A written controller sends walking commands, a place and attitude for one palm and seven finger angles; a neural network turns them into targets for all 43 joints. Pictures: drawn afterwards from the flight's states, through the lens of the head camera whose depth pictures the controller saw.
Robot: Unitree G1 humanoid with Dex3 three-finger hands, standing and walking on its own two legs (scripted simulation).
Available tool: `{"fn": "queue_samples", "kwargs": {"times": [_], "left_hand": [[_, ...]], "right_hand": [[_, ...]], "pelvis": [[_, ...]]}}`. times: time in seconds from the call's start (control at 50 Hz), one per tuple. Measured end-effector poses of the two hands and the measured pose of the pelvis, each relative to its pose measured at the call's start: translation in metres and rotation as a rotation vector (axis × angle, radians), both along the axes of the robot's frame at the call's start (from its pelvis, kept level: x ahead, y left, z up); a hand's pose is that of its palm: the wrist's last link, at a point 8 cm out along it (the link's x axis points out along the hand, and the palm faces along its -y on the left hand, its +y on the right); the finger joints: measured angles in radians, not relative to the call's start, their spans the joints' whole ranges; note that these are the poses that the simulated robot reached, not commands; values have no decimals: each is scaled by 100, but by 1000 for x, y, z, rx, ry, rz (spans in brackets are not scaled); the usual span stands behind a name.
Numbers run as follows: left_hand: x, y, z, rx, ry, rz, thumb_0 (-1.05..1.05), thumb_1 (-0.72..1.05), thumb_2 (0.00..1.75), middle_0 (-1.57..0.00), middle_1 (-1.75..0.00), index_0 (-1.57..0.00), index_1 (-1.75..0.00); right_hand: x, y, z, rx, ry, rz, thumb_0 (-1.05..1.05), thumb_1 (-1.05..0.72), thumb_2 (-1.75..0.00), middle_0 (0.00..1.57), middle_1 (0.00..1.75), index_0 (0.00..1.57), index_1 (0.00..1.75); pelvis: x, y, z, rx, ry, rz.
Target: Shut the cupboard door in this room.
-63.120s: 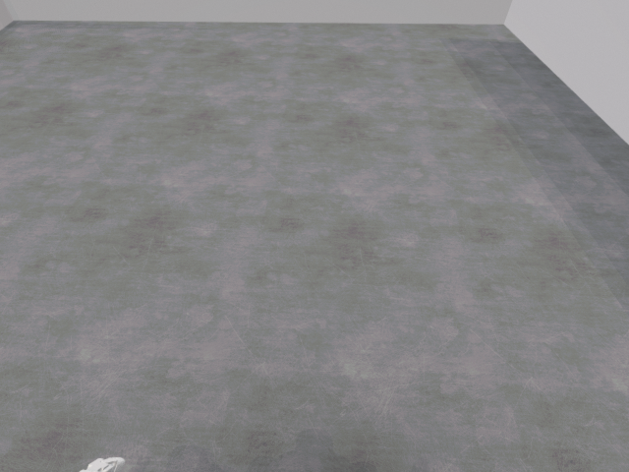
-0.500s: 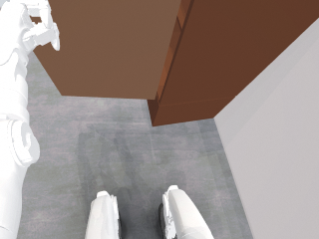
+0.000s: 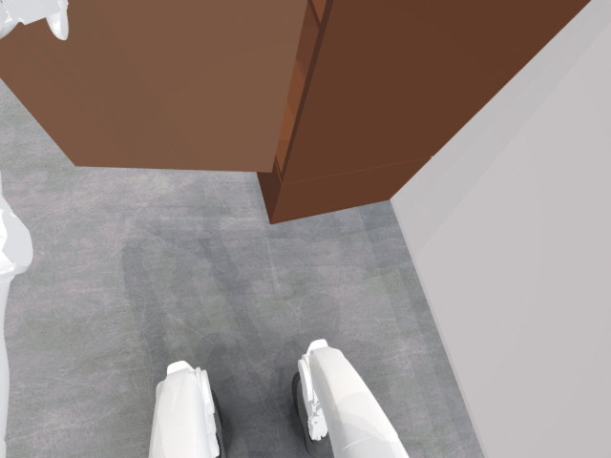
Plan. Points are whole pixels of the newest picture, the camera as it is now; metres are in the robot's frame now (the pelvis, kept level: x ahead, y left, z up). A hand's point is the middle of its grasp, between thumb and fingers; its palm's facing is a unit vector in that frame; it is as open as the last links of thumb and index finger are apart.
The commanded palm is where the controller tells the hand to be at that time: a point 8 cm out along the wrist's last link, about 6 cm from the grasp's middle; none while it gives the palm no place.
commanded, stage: pull the fist back off the door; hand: left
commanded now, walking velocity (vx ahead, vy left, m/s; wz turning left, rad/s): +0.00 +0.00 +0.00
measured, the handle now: out of the picture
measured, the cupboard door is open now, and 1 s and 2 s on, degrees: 77 75 75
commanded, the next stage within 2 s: draw the hand back to the body in 0.88 s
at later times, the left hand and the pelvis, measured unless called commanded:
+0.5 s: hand (62, 11) +0.58 +0.16 +0.11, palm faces +0.13 -0.99 -0.04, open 3.1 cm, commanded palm +0.54 +0.19 +0.11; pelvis +0.02 -0.01 +0.04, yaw +1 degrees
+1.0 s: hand (60, 77) +0.51 +0.16 +0.10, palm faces +0.12 -0.99 -0.02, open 3.1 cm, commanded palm +0.48 +0.20 +0.11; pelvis +0.02 -0.01 +0.04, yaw +4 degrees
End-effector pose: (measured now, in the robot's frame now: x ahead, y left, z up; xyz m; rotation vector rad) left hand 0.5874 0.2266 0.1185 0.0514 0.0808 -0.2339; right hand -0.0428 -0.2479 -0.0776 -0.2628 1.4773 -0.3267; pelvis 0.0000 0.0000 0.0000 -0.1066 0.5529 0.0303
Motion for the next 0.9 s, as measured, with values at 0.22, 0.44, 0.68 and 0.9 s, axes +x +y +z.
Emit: {"fn": "queue_samples", "kwargs": {"times": [0.22,0.44,0.68,0.9], "left_hand": [[-8,-8,-14,-3,-58,392,1,81,88,-129,-150,-130,-150],[-30,-21,-2,-18,-45,363,1,89,90,-130,-150,-130,-150],[-74,-10,-15,-25,-59,364,1,90,90,-130,-150,-130,-150],[-108,-14,-17,-30,-70,354,1,90,90,-130,-150,-130,-150]], "right_hand": [[11,0,4,69,0,56,0,-90,-89,20,30,20,30],[23,0,15,124,-21,23,0,-90,-89,21,30,20,30],[65,-23,21,91,-75,74,0,-91,-89,20,30,20,30],[118,-24,21,78,-196,137,0,-91,-90,20,30,20,30]], "pelvis": [[3,-4,6,5,3,6],[16,-10,31,32,-56,1],[25,-14,41,55,-106,13],[25,-11,46,61,-152,30]]}}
